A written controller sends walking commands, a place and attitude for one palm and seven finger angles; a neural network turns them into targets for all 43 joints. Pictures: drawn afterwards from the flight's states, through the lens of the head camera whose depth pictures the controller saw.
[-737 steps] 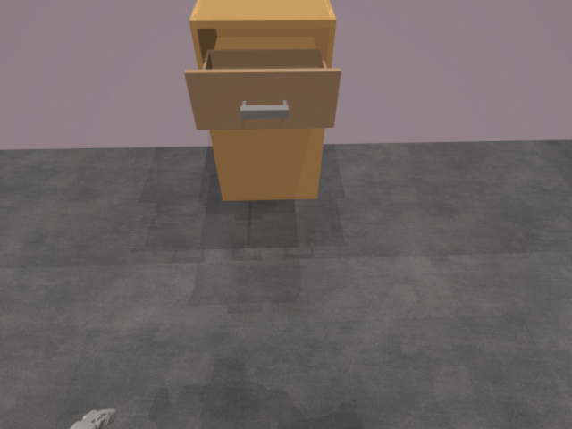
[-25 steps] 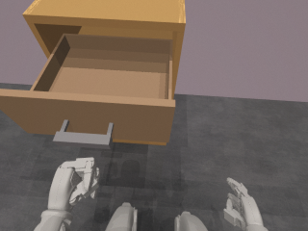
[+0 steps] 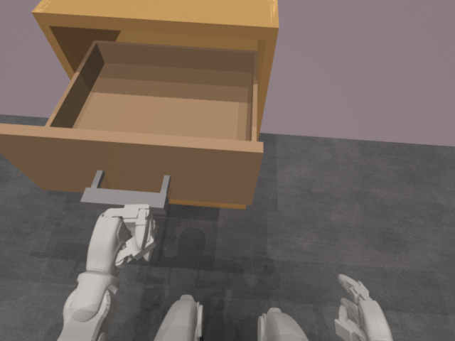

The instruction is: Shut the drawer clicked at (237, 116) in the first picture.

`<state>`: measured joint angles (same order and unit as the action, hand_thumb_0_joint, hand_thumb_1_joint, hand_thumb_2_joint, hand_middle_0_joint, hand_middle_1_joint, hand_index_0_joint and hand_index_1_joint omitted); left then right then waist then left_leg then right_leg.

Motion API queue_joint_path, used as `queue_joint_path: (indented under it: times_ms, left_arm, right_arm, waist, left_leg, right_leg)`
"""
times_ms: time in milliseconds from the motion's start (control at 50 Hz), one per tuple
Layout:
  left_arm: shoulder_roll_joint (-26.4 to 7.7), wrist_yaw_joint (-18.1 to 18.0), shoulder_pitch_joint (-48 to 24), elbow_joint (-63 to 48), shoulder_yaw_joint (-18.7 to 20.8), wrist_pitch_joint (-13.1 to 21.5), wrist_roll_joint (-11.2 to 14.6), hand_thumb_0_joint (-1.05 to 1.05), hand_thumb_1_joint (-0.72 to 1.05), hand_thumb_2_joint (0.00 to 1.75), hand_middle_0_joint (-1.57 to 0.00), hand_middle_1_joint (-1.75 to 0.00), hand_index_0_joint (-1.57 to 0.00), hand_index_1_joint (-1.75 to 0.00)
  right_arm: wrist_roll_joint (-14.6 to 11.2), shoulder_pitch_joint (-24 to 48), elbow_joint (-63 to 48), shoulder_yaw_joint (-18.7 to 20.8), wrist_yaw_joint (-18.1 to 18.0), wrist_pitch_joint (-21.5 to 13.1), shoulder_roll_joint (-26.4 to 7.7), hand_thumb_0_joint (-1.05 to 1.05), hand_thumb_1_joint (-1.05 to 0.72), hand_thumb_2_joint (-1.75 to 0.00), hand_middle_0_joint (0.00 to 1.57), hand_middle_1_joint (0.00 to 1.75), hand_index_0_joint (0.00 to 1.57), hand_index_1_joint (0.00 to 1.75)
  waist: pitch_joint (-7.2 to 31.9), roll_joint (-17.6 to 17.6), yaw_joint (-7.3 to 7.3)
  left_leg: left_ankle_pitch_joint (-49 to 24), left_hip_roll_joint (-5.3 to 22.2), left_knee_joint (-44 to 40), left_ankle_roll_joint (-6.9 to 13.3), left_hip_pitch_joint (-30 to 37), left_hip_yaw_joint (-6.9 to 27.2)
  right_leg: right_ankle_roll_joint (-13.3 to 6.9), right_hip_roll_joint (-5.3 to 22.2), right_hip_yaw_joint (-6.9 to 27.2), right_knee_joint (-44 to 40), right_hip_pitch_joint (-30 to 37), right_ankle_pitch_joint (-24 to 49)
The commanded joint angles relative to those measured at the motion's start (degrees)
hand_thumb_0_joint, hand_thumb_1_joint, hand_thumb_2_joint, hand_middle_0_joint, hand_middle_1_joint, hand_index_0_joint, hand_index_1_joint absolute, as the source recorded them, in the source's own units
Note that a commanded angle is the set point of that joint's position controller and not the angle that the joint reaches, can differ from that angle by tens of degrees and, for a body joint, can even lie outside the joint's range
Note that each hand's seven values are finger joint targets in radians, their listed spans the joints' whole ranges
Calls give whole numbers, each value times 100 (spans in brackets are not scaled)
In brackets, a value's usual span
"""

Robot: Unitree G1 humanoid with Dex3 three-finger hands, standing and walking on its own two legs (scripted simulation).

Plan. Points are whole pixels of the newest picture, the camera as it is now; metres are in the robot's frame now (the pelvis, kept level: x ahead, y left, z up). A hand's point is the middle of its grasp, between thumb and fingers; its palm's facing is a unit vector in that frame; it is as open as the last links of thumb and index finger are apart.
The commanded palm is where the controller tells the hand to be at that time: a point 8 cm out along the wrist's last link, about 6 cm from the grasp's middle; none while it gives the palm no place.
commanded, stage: push the drawer shut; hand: left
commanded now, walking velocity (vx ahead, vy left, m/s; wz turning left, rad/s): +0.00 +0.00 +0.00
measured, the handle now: (129, 189) +0.35 +0.18 +0.05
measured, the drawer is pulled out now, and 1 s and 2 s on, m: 0.27 0.14 0.02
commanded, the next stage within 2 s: none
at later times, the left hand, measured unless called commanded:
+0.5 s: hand (158, 201) +0.33 +0.13 +0.04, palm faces -0.08 -1.00 -0.06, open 2.9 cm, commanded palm +0.34 +0.19 +0.05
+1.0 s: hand (163, 166) +0.41 +0.14 +0.04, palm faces -0.05 -1.00 -0.05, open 2.8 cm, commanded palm +0.40 +0.19 +0.05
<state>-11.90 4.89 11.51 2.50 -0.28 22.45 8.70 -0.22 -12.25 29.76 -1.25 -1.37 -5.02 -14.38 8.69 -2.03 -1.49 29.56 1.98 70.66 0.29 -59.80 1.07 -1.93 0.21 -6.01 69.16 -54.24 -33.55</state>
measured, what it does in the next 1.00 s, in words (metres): stands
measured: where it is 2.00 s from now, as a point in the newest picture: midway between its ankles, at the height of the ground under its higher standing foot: outside the picture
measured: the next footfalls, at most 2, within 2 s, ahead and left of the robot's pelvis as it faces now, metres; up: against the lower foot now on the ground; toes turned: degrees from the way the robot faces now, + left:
none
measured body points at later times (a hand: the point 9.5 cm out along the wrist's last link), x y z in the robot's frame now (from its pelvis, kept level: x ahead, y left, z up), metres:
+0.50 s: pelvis -0.02 +0.01 +0.00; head +0.07 +0.02 +0.44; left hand +0.33 +0.19 +0.05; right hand +0.13 -0.24 -0.10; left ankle +0.04 +0.11 -0.63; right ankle +0.00 -0.10 -0.63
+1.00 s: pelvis -0.01 +0.02 +0.01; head +0.10 +0.03 +0.44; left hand +0.40 +0.19 +0.05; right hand +0.08 -0.24 -0.11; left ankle +0.04 +0.11 -0.63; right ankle +0.00 -0.10 -0.63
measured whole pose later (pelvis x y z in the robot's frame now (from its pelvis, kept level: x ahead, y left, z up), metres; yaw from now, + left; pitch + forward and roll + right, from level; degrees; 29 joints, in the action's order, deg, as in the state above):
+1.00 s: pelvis -0.01 +0.02 +0.01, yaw -1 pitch +20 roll -2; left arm -13.1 2.4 -26.2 39.2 6.9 24.7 6.5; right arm 0.1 -14.4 36.3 -1.3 -0.3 -1.1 -14.2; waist 7.5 -1.6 -4.9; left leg 26.8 1.9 67.8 1.6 -61.4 -0.8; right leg -0.6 0.4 -4.2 66.4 -56.6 -30.1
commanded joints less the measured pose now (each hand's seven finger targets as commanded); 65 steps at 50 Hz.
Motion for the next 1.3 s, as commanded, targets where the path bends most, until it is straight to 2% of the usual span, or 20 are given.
queue_joint_path:
  times_ms: [0,60,120,220,320,420,460,480,520,640,660,760,780,840,900,1120,1180,1220,1240,1280]
  left_arm:
    - [-417,-68,-1705,-1094,324,339,59,0,90,90,-140,-160,-140,-160]
    - [-366,-69,-2050,-1035,230,281,57,0,90,90,-140,-160,-140,-160]
    - [-308,-111,-2588,-783,129,217,49,0,90,90,-140,-160,-140,-160]
    - [-447,-200,-3168,-225,307,181,30,0,90,90,-140,-160,-140,-160]
    - [-582,-239,-3659,162,481,189,21,0,90,90,-140,-160,-140,-160]
    - [-549,-299,-4239,658,489,168,11,0,90,90,-140,-160,-140,-160]
    - [-594,-307,-4443,885,555,188,4,0,90,90,-140,-160,-140,-160]
    - [-751,-325,-4538,958,713,213,-4,0,90,90,-140,-160,-140,-160]
    - [-665,-320,-4582,1104,684,236,-1,0,90,90,-140,-160,-140,-160]
    - [-952,-304,-5025,1572,1004,329,-19,0,90,90,-140,-160,-140,-160]
    - [-826,-287,-5116,1613,924,346,-15,0,90,90,-140,-160,-140,-160]
    - [-824,-293,-5404,1898,973,443,-46,0,90,90,-140,-160,-140,-160]
    - [-802,-306,-5590,1990,949,458,-49,0,90,90,-140,-160,-140,-160]
    - [-896,-342,-5757,2242,1035,507,-110,0,90,90,-140,-160,-140,-160]
    - [-762,-359,-6097,2342,962,573,-139,0,90,90,-140,-160,-140,-160]
    - [-1309,-305,-7190,3328,1373,681,-229,0,90,90,-140,-160,-140,-160]
    - [-1339,-239,-7437,3598,1437,703,-225,0,90,90,-140,-160,-140,-160]
    - [-1639,-213,-7557,3804,1661,707,-238,0,90,90,-140,-160,-140,-160]
    - [-1710,-179,-7670,3873,1675,723,-252,0,90,90,-140,-160,-140,-160]
    - [-1699,-131,-7773,4039,1696,725,-272,0,90,90,-140,-160,-140,-160]
  right_arm:
    - [-27,163,-696,305,-83,-301,-727,0,-90,-90,20,30,20,30]
    - [-33,173,-622,290,-86,-299,-735,0,-90,-90,20,30,20,30]
    - [-58,214,-552,271,-100,-288,-743,0,-90,-90,20,30,20,30]
    - [-67,213,-460,248,-115,-244,-769,0,-90,-90,20,30,20,30]
    - [-66,195,-397,229,-103,-199,-774,0,-90,-90,20,30,20,30]
    - [-71,118,-314,224,-83,-141,-791,0,-90,-90,20,30,20,30]
    - [-59,72,-273,227,-89,-114,-817,0,-90,-90,20,30,20,30]
    - [-62,32,-232,242,-99,-98,-834,0,-90,-90,20,30,20,30]
    - [-52,-10,-232,250,-80,-74,-823,0,-90,-90,20,30,20,30]
    - [-40,-178,-121,275,-62,13,-865,0,-90,-90,20,30,20,30]
    - [-27,-216,-103,269,-51,25,-851,0,-90,-90,20,30,20,30]
    - [-14,-357,-22,306,-10,94,-879,0,-90,-90,20,30,20,30]
    - [-12,-371,12,316,-5,118,-880,0,-90,-90,20,30,20,30]
    - [3,-461,56,330,5,155,-908,0,-90,-90,20,30,20,30]
    - [19,-523,110,349,30,187,-880,0,-90,-90,20,30,20,30]
    - [44,-727,249,295,13,329,-897,0,-90,-90,20,30,20,30]
    - [63,-813,261,290,18,346,-898,0,-90,-90,20,30,20,30]
    - [74,-858,282,283,12,375,-914,0,-90,-90,20,30,20,30]
    - [79,-900,289,268,10,380,-926,0,-90,-90,20,30,20,30]
    - [92,-961,285,268,31,408,-925,0,-90,-90,20,30,20,30]
  waist:
    - [1734,-134,-304]
    - [1878,-258,-320]
    - [1660,-139,-398]
    - [1577,105,-412]
    - [1726,-133,-357]
    - [1678,-134,-419]
    - [1685,56,-458]
    - [1767,86,-448]
    - [1827,-18,-416]
    - [1959,-116,-417]
    - [2024,-119,-441]
    - [2123,-236,-457]
    - [2065,-133,-538]
    - [2061,-132,-553]
    - [2207,-248,-585]
    - [2163,-84,-750]
    - [2313,-157,-767]
    - [2342,-107,-769]
    - [2372,-253,-769]
    - [2474,-197,-786]
  left_leg:
    - [-1097,-118,-890,143,1613,138]
    - [-1113,-113,-944,137,1774,185]
    - [-782,-115,-1012,139,1705,217]
    - [-365,-126,-1082,139,1514,218]
    - [-373,-146,-1132,120,1610,180]
    - [-344,-146,-1184,116,1633,191]
    - [-299,-147,-1181,130,1537,194]
    - [-361,-132,-1174,126,1570,197]
    - [-504,-140,-1197,113,1642,180]
    - [-795,-122,-1196,95,1743,181]
    - [-893,-125,-1208,89,1813,194]
    - [-1140,-83,-1228,51,2061,249]
    - [-1069,-77,-1212,62,2033,242]
    - [-1140,-71,-1195,64,2034,266]
    - [-1215,-69,-1180,43,2170,270]
    - [-1027,-100,-1060,106,1710,176]
    - [-1122,-108,-1008,117,1743,173]
    - [-1121,-111,-941,130,1572,120]
    - [-1147,-109,-936,133,1611,145]
    - [-1197,-111,-896,133,1575,136]
  right_leg:
    - [55,-70,389,-1179,484,1225]
    - [53,-64,360,-1182,460,1204]
    - [66,-62,366,-1281,341,916]
    - [81,-67,412,-1376,344,541]
    - [62,-58,435,-1391,392,565]
    - [66,-67,436,-1428,331,578]
    - [85,-69,445,-1434,354,543]
    - [80,-73,442,-1413,368,597]
    - [72,-72,436,-1415,417,714]
    - [56,-98,413,-1359,424,972]
    - [61,-92,388,-1336,431,1065]
    - [49,-115,337,-1274,261,1223]
    - [67,-108,343,-1305,208,1187]
    - [57,-128,335,-1267,131,1223]
    - [61,-119,322,-1245,77,1271]
    - [92,-148,431,-1290,164,1193]
    - [87,-152,431,-1250,128,1262]
    - [100,-155,491,-1265,250,1300]
    - [86,-170,479,-1220,180,1299]
    - [91,-173,487,-1211,217,1345]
